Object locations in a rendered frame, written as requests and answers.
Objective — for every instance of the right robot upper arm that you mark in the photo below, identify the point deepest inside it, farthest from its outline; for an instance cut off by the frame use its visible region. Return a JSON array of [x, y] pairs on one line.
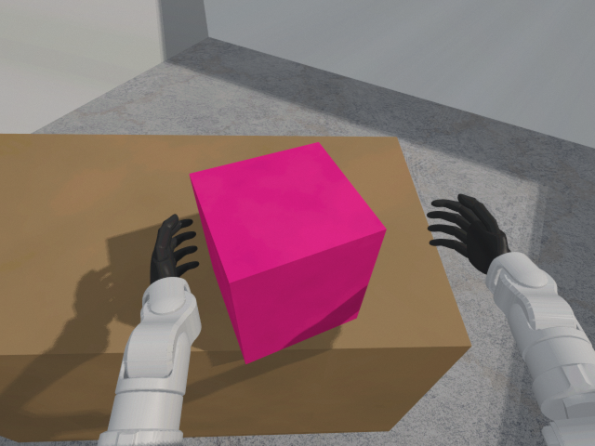
[[570, 432]]

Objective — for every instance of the pedestal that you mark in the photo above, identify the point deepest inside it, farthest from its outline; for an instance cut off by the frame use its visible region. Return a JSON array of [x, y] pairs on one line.
[[79, 218]]

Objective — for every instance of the robot right hand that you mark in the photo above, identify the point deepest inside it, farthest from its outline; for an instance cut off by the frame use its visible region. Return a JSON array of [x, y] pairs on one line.
[[481, 239]]

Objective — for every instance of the robot right forearm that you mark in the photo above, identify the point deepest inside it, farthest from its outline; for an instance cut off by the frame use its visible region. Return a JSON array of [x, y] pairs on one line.
[[558, 354]]

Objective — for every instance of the carton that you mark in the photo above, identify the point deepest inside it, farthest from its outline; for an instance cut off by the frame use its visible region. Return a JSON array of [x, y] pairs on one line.
[[292, 243]]

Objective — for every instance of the robot left forearm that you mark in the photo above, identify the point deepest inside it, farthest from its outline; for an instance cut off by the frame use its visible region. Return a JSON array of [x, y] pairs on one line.
[[153, 376]]

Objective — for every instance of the robot left hand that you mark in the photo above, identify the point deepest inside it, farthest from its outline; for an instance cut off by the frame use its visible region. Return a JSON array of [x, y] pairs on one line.
[[164, 259]]

